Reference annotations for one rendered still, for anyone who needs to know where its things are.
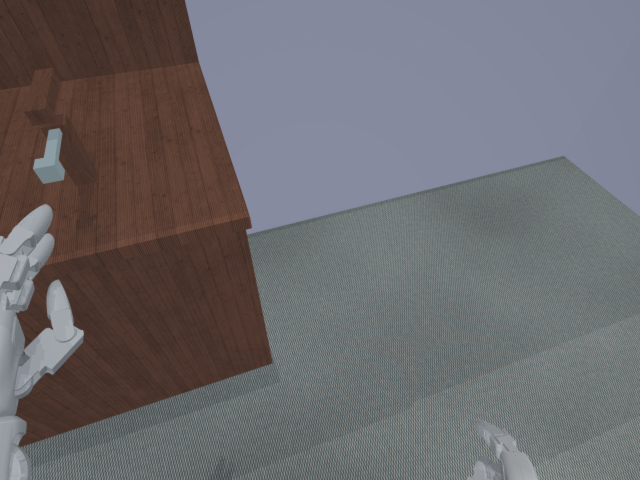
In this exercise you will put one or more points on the left robot hand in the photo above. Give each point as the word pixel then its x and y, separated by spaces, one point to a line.
pixel 22 254

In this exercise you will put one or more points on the tap lever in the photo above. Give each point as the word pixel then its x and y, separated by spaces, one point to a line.
pixel 49 168

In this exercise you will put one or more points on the counter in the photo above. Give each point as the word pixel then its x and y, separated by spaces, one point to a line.
pixel 149 223

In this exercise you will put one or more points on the right robot hand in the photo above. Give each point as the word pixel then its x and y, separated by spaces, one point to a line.
pixel 514 465

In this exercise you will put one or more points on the robot left forearm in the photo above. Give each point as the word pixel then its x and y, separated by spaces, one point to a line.
pixel 14 461

